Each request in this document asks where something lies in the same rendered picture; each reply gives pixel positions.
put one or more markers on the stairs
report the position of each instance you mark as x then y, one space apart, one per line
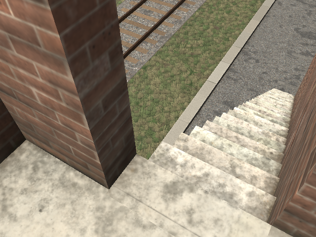
237 156

